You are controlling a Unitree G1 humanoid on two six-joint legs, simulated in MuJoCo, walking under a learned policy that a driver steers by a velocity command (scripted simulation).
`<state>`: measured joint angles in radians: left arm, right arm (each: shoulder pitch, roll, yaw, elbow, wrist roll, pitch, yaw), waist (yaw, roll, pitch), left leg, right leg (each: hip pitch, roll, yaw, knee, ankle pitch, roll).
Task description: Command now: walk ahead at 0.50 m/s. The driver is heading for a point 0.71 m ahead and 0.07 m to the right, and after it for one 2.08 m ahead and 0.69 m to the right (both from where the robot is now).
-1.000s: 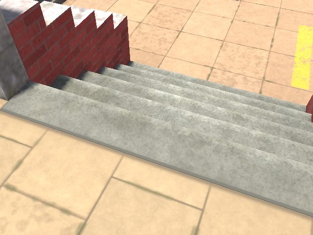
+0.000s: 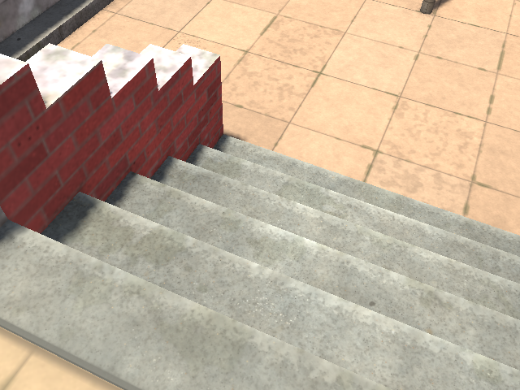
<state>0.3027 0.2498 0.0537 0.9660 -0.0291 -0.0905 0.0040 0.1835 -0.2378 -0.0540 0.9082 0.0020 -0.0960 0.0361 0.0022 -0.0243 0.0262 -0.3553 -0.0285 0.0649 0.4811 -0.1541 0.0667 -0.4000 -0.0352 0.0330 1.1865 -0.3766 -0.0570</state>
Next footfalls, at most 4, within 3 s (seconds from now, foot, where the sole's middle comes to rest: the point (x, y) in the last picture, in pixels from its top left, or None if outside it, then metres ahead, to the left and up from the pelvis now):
0.42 right None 0.40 -0.14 -0.77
0.92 left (224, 354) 0.57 0.10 -0.77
1.22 right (317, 388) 0.48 -0.13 -0.77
1.58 left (225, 354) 0.57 0.10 -0.77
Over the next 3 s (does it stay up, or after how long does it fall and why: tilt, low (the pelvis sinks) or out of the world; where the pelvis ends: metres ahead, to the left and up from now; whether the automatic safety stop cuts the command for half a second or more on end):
stays up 0.40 0.02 0.01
